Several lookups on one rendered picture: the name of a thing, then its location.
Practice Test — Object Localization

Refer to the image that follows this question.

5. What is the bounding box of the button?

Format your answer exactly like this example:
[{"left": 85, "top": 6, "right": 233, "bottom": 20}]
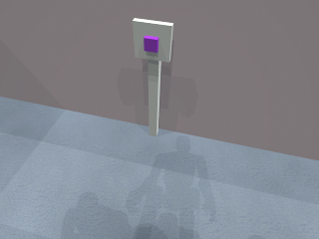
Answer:
[{"left": 144, "top": 35, "right": 159, "bottom": 53}]

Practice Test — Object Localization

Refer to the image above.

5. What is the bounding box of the panel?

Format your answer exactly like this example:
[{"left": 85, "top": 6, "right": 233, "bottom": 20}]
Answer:
[{"left": 133, "top": 18, "right": 173, "bottom": 136}]

